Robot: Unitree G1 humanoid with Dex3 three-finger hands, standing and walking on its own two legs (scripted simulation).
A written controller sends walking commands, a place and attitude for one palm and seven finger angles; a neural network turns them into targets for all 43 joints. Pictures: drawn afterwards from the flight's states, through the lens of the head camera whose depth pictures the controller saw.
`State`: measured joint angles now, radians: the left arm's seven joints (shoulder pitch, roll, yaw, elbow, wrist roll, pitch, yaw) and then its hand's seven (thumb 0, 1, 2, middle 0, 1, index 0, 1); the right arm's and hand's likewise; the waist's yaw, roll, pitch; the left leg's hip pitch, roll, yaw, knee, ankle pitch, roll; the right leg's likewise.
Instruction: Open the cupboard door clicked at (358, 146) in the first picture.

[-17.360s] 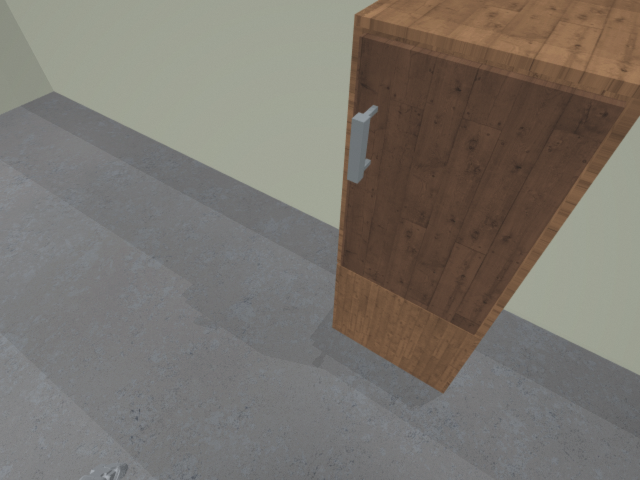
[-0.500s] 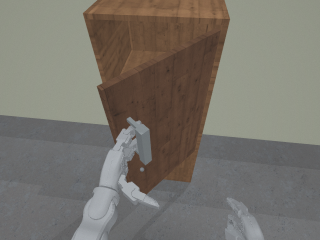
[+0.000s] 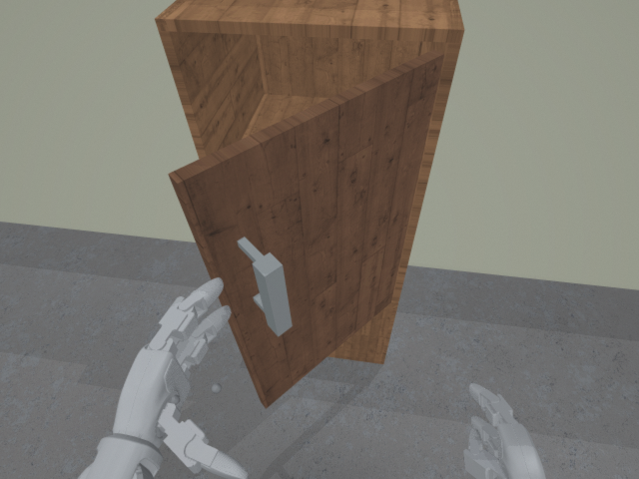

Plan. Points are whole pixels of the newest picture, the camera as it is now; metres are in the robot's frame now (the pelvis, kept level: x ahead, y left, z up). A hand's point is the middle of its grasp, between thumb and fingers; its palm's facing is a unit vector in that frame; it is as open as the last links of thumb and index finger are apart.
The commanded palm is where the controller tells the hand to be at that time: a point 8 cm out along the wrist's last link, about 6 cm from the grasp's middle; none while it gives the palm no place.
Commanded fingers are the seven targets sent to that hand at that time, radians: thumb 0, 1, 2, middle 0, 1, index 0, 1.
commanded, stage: slide the hand sideways off the handle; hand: left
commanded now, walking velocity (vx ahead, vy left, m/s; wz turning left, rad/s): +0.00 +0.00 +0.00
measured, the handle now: (263, 287) +0.32 +0.09 +0.09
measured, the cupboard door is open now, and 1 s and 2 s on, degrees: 50 50 50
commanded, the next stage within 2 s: draw the hand back to the body in 0.20 s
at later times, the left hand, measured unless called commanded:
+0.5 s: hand (168, 401) +0.18 +0.16 +0.10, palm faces -0.08 -0.99 -0.06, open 16.3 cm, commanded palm +0.15 +0.22 +0.11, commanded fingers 0.00 -0.50 0.30 -0.15 -0.30 -0.15 -0.30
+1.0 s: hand (85, 381) +0.18 +0.22 +0.14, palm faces +0.23 -0.93 -0.29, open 14.9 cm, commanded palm +0.14 +0.27 +0.16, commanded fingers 0.00 0.06 0.54 -0.17 -0.30 -0.17 -0.30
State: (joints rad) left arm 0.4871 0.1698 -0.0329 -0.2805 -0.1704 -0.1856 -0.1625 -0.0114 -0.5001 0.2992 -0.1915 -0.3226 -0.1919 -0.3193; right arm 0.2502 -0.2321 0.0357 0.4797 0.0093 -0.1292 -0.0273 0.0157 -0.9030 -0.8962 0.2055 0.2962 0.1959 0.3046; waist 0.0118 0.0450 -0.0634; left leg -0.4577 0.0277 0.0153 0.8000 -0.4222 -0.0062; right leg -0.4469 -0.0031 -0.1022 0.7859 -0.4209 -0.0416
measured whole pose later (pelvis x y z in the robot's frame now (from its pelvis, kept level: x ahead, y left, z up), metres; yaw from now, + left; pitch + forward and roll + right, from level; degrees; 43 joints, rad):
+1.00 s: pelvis +0.00 +0.03 +0.02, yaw +0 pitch -2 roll -1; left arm 0.55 0.27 0.12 -0.46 -0.06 -0.04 0.06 -0.01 -0.25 0.40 -0.16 -0.30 -0.16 -0.30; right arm 0.22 -0.22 0.06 0.56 0.00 -0.19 -0.08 0.02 -0.90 -0.90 0.21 0.30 0.20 0.30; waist 0.05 0.05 -0.01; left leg -0.23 0.01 0.03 0.60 -0.33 0.03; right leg -0.20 -0.01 -0.09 0.54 -0.30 0.00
